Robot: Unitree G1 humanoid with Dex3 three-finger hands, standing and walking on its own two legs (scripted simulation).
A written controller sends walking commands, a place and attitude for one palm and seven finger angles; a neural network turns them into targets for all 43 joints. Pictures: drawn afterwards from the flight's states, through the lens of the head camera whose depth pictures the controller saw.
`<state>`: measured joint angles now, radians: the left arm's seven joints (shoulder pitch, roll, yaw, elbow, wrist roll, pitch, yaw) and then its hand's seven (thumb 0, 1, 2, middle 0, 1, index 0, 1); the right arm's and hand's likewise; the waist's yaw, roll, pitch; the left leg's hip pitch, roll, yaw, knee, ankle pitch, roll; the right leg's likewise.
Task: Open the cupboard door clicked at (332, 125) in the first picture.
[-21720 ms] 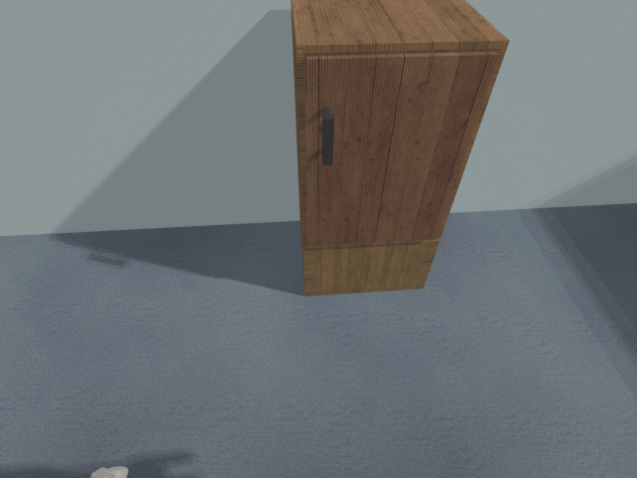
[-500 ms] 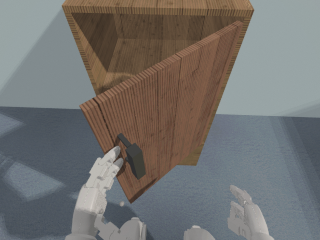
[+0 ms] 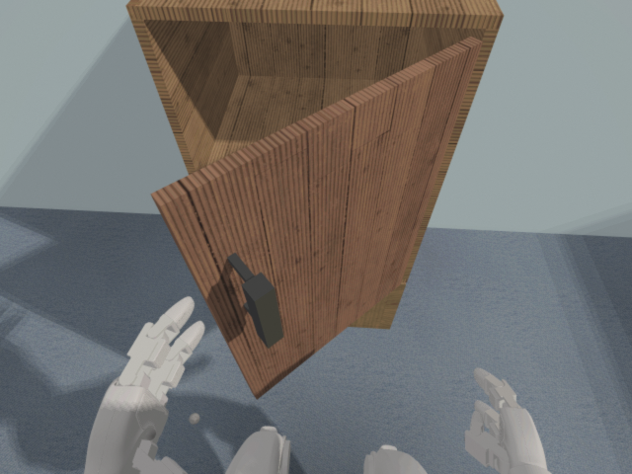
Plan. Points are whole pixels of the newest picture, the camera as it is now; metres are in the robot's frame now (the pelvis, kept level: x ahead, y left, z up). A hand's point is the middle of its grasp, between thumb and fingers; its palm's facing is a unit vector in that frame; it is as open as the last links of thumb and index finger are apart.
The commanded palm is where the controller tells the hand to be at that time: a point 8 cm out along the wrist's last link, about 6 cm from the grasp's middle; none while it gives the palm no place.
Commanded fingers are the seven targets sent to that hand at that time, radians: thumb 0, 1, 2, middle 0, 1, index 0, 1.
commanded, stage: draw the hand back to the body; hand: left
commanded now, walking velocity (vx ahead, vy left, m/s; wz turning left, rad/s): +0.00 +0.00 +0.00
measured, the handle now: (254, 300) +0.30 +0.10 +0.07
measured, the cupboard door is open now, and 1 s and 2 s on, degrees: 43 43 43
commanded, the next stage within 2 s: step back with the hand held close in 1.52 s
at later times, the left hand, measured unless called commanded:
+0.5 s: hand (98, 382) +0.18 +0.20 +0.15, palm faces +0.03 -0.99 -0.16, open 16.0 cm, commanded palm +0.15 +0.26 +0.17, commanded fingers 0.00 -0.19 0.44 -0.16 -0.30 -0.16 -0.30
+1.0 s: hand out of the picture +0.23 +0.27 +0.23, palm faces +0.35 -0.85 -0.40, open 10.8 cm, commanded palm +0.18 +0.32 +0.26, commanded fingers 0.00 0.69 0.81 -0.19 -0.30 -0.19 -0.30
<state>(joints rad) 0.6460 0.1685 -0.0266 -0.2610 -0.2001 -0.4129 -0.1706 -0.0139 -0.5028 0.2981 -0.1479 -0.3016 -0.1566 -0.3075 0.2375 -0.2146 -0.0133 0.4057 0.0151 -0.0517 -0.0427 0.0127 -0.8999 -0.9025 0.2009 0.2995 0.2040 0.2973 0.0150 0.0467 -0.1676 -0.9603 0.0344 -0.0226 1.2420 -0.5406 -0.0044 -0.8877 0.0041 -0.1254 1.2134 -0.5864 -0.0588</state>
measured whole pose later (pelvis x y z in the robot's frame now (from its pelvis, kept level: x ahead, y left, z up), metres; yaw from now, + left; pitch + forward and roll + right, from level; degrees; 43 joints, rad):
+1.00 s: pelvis +0.04 +0.03 +0.10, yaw -1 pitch -2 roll -1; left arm 0.55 0.34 0.24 -0.45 -0.05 -0.02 0.12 0.00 0.35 0.66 -0.18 -0.30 -0.19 -0.30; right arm 0.22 -0.22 0.06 0.57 0.01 -0.11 -0.09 0.01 -0.90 -0.90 0.20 0.30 0.21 0.30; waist 0.06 0.05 -0.02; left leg -0.20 -0.01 0.05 0.54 -0.31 0.04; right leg -0.14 -0.01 -0.05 0.49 -0.31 0.00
